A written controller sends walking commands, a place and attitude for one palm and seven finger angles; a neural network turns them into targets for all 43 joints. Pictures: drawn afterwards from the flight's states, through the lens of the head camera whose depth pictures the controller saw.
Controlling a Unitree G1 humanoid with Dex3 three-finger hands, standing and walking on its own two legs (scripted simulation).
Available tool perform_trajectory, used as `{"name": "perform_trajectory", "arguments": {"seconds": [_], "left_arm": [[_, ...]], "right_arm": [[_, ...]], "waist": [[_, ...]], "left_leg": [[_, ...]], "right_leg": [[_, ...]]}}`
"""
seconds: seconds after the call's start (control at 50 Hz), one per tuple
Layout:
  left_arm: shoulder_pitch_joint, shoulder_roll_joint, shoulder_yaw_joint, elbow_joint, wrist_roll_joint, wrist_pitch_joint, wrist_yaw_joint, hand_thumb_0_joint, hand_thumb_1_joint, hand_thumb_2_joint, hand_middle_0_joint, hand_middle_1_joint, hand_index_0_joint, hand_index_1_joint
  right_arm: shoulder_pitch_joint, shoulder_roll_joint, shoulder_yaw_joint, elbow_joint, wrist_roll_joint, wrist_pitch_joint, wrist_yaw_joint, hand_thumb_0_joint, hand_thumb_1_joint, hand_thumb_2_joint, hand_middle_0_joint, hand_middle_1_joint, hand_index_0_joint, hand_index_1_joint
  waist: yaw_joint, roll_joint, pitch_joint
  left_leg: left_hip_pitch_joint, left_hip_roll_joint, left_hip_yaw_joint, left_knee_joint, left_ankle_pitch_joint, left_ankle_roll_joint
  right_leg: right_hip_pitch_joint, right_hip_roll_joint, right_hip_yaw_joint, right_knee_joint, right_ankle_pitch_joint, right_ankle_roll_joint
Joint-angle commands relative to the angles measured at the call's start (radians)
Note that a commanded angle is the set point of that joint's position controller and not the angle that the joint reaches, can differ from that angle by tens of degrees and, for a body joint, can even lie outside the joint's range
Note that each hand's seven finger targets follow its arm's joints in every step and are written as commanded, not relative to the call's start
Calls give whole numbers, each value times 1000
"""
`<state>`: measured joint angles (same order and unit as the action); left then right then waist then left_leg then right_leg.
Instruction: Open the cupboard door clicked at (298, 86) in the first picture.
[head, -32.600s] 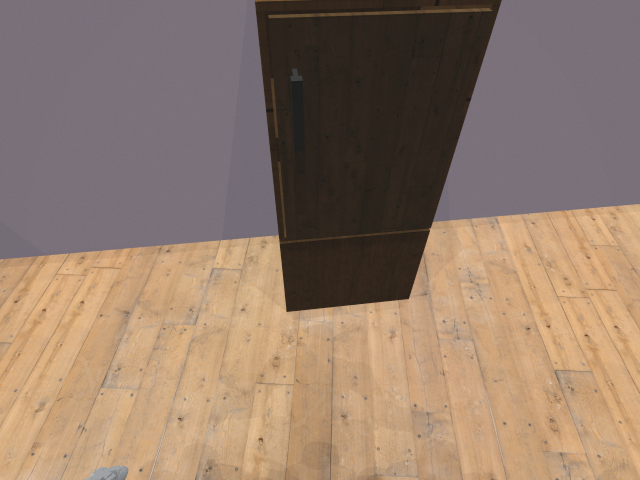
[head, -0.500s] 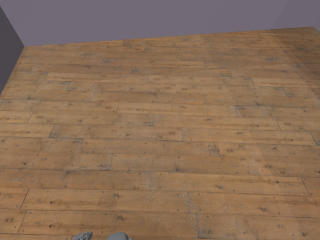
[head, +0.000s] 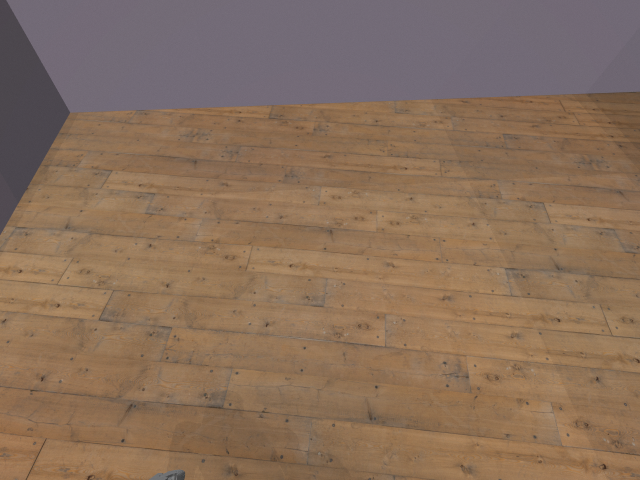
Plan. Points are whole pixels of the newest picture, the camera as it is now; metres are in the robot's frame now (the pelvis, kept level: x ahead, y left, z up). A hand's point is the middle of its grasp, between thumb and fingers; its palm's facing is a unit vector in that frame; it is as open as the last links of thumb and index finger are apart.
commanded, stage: turn to face it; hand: left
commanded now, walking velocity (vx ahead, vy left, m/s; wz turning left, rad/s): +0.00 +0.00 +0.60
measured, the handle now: out of the picture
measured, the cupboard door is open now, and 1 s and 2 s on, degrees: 37 37 37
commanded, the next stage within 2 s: none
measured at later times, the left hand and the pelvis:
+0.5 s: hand out of the picture +0.10 +0.23 -0.17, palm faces +0.33 -0.91 -0.27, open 7.3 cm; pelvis +0.09 +0.00 +0.00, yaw +18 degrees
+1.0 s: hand out of the picture +0.04 +0.15 -0.18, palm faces +0.64 -0.74 -0.20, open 7.3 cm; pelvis +0.13 -0.03 -0.01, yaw +39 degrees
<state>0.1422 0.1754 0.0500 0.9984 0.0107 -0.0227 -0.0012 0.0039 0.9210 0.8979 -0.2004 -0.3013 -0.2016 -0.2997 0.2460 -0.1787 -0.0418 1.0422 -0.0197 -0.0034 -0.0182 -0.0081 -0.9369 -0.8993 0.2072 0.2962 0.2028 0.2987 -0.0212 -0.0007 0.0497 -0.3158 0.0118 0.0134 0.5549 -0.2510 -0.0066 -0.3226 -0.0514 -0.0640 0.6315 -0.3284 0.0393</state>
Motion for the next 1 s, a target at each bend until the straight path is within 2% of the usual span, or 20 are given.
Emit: {"name": "perform_trajectory", "arguments": {"seconds": [0.0,0.02,0.06,0.12,0.2,0.24,0.28,0.3,0.32,0.42,0.58,0.6,0.62,0.64,0.7,0.74,0.86,0.92,0.94,0.98], "left_arm": [[188,245,58,-27,18,1,23,0,900,900,-200,-300,-200,-300],[168,239,55,-44,17,-2,28,0,900,900,-200,-300,-200,-300],[91,182,40,-63,14,-2,34,0,900,900,-200,-300,-200,-300],[100,167,36,-67,16,-9,34,0,900,900,-200,-300,-200,-300],[123,217,45,-70,16,-6,31,0,900,900,-200,-300,-200,-300],[105,239,51,-88,10,-7,28,0,900,900,-200,-300,-200,-300],[68,224,47,-123,-2,-5,20,0,900,900,-200,-300,-200,-300],[44,144,29,-174,-14,4,13,0,900,900,-200,-300,-200,-300],[-2,159,26,-214,1,24,27,0,900,900,-200,-300,-200,-300],[12,133,34,-165,7,49,11,0,900,900,-200,-300,-200,-300],[135,149,37,-167,6,35,11,0,900,900,-200,-300,-200,-300],[173,186,46,-164,11,24,17,0,900,900,-200,-300,-200,-300],[190,279,65,-168,26,12,28,0,900,900,-200,-300,-200,-300],[162,316,59,-186,22,15,30,0,900,900,-200,-300,-200,-300],[40,202,36,-204,15,12,41,0,900,900,-200,-300,-200,-300],[59,191,31,-199,17,7,37,0,900,900,-200,-300,-200,-300],[152,244,50,-152,22,7,33,0,900,900,-200,-300,-200,-300],[136,253,60,-144,14,11,27,0,900,900,-200,-300,-200,-300],[116,246,61,-151,5,13,23,0,900,900,-200,-300,-200,-300],[41,141,26,-225,-1,25,14,0,900,900,-200,-300,-200,-300]], "right_arm": [[-74,-94,-32,-123,5,7,15,0,-900,-900,200,300,200,300],[-104,-117,-45,-123,2,19,19,0,-900,-900,200,300,200,300],[-99,-103,-44,-108,3,28,24,0,-900,-900,200,300,200,300],[-97,-62,-26,-115,5,30,35,0,-900,-900,200,300,200,300],[-126,-65,-16,-144,9,26,45,0,-900,-900,200,300,200,300],[-81,-96,-24,-151,3,23,43,0,-900,-900,200,300,200,300],[57,-192,-53,-135,-7,17,40,0,-900,-900,200,300,200,300],[138,-322,-85,-134,-12,12,33,0,-900,-900,200,300,200,300],[184,-353,-87,-115,-1,21,28,0,-900,-900,200,300,200,300],[-59,-258,-62,-182,-9,9,3,0,-900,-900,200,300,200,300],[-158,-271,-82,-226,-4,35,18,0,-900,-900,200,300,200,300],[-171,-237,-77,-239,4,37,22,0,-900,-900,200,300,200,300],[-153,-157,-67,-258,13,38,29,0,-900,-900,200,300,200,300],[-174,-166,-66,-271,5,35,35,0,-900,-900,200,300,200,300],[-152,-159,-65,-222,2,53,41,0,-900,-900,200,300,200,300],[-151,-125,-51,-214,6,56,48,0,-900,-900,200,300,200,300],[-220,-95,-32,-228,13,47,55,0,-900,-900,200,300,200,300],[-151,-121,-37,-216,12,38,49,0,-900,-900,200,300,200,300],[-93,-153,-47,-203,9,31,48,0,-900,-900,200,300,200,300],[48,-340,-95,-184,1,27,35,0,-900,-900,200,300,200,300]], "waist": [[91,-274,-68],[98,-273,-26],[48,-192,12],[42,-193,-34],[52,-205,-67],[15,-196,-107],[-67,-23,-209],[-109,304,-246],[-114,160,-272],[-4,156,-82],[54,143,-105],[75,48,-111],[82,-258,-108],[88,-322,-89],[9,-232,-50],[12,-237,-70],[67,-216,-90],[32,-203,-124],[-6,-135,-152],[-87,322,-203]], "left_leg": [[-274,-32,54,219,-273,-35],[-285,9,16,446,-342,-34],[-321,53,-3,598,-265,-45],[-282,49,67,421,-239,-57],[-182,6,150,178,-158,-45],[-63,-33,185,46,-42,-27],[282,71,65,-76,351,37],[419,401,-383,-106,832,233],[371,469,-400,-115,737,293],[107,258,-220,-183,377,167],[-84,164,-254,-104,116,113],[-163,97,-210,-11,19,66],[-344,-47,-62,236,-220,-17],[-325,-56,-36,500,-380,-28],[-300,26,-54,713,-231,-46],[-258,17,1,583,-213,-60],[-142,-7,96,232,-226,-50],[6,-16,115,13,-87,-31],[145,-1,96,-108,41,-13],[415,423,-411,-158,727,223]], "right_leg": [[277,-390,345,-385,73,-145],[193,-449,373,-410,109,-201],[191,-370,207,-343,341,-188],[306,-298,-11,-230,749,-132],[360,-292,-86,-137,890,-106],[331,-274,-130,-28,941,-75],[90,-226,-163,254,646,-5],[-213,-69,-144,532,-244,62],[-225,-57,17,632,-360,41],[-215,-53,57,483,-136,53],[130,42,-7,-40,26,32],[228,-19,45,-202,58,16],[309,-293,370,-364,24,-79],[191,-458,458,-399,111,-180],[136,-317,200,-287,393,-164],[190,-269,63,-245,568,-132],[291,-309,4,-182,687,-134],[256,-305,-56,-83,642,-88],[169,-291,-91,19,582,-48],[-283,-89,-90,440,-335,65]]}}
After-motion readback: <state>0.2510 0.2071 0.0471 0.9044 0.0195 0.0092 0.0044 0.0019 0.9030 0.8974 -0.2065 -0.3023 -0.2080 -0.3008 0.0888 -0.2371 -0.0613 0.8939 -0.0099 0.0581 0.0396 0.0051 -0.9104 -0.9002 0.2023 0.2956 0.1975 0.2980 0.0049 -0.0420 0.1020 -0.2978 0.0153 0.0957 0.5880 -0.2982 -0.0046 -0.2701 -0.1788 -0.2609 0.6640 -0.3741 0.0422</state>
